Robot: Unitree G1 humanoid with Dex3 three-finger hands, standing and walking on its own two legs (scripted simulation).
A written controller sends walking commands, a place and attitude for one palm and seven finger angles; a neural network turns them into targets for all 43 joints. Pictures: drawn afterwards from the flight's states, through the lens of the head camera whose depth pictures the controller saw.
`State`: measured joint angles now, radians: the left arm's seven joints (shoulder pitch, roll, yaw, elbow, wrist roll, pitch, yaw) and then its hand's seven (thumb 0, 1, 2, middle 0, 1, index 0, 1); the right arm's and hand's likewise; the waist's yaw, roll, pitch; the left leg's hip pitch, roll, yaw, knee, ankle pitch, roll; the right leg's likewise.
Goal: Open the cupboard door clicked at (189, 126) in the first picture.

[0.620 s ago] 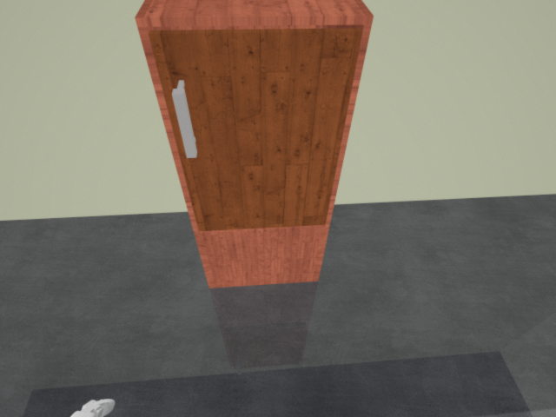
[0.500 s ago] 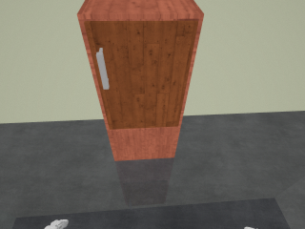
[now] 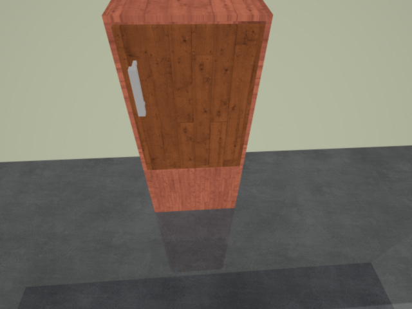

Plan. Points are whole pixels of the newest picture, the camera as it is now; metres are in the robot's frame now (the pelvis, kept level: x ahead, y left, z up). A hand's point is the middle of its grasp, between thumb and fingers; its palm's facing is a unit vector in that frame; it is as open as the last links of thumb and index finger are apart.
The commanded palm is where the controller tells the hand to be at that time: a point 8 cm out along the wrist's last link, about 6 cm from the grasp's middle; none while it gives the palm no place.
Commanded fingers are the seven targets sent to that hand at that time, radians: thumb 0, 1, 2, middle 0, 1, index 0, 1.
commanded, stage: stand and wait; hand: left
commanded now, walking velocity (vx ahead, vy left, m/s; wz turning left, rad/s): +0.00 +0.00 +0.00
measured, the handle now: (138, 89) +0.69 +0.25 +0.05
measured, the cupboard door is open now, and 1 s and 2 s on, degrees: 0 0 0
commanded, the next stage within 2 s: look at it before walking up in 0.20 s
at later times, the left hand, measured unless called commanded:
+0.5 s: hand out of the picture +0.07 +0.23 -0.16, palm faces -0.03 -0.95 -0.32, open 7.4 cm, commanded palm none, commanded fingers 0.00 0.90 0.90 -0.20 -0.30 -0.20 -0.30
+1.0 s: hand out of the picture +0.06 +0.23 -0.16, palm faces -0.02 -0.95 -0.32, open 7.4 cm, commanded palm none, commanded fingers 0.00 0.90 0.90 -0.20 -0.30 -0.20 -0.30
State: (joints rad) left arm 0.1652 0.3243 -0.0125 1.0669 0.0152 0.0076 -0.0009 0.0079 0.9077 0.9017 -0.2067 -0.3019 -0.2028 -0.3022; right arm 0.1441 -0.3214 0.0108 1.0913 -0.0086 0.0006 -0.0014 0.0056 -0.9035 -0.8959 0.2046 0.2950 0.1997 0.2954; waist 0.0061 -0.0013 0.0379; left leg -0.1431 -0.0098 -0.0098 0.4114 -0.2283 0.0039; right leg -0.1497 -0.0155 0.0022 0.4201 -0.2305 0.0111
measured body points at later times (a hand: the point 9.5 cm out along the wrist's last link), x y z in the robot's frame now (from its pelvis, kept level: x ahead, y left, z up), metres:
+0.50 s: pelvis -0.01 -0.01 +0.00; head -0.01 -0.01 +0.45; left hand +0.07 +0.28 -0.13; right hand +0.06 -0.29 -0.14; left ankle +0.00 +0.12 -0.74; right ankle +0.00 -0.13 -0.74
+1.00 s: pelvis +0.00 -0.01 +0.00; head +0.00 -0.01 +0.45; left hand +0.07 +0.28 -0.13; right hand +0.07 -0.29 -0.13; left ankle +0.00 +0.12 -0.74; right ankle +0.00 -0.13 -0.74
